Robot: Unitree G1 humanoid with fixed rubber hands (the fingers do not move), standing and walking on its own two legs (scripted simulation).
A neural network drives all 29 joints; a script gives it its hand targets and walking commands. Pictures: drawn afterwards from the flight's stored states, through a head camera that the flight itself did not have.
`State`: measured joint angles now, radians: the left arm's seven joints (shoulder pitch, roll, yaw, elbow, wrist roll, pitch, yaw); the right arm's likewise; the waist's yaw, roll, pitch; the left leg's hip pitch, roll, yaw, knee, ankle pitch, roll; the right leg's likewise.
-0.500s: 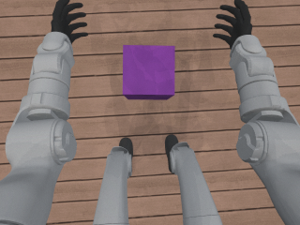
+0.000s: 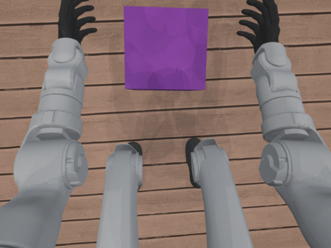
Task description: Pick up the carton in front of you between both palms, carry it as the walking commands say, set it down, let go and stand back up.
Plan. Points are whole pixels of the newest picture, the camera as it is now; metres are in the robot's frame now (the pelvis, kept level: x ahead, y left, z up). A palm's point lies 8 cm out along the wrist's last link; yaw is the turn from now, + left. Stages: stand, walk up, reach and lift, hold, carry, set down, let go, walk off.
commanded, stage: reach and lift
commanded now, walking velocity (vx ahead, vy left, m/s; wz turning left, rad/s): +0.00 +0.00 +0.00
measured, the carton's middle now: (164, 58) +0.51 -0.01 -0.39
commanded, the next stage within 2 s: none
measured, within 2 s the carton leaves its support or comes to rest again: leaves its support in 1.34 s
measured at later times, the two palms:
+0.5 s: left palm (98, 54) +0.52 +0.18 -0.33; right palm (229, 55) +0.50 -0.19 -0.32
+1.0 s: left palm (110, 54) +0.51 +0.14 -0.32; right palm (219, 53) +0.50 -0.16 -0.32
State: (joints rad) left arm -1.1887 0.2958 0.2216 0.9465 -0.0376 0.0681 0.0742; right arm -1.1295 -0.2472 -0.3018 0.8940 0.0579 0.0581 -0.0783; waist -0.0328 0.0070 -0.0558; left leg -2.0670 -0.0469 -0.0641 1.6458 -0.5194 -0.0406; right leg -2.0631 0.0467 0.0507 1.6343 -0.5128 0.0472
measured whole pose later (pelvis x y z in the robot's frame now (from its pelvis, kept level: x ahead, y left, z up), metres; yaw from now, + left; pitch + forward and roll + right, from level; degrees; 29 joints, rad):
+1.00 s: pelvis -0.04 +0.00 -0.14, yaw +0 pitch +37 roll -1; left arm -1.54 0.33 0.02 1.19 -0.21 0.05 0.12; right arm -1.51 -0.30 -0.10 1.17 0.21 0.04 -0.13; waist -0.02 -0.01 0.38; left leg -2.26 -0.04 -0.05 2.18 -0.57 -0.05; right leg -2.26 0.04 0.04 2.17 -0.56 0.05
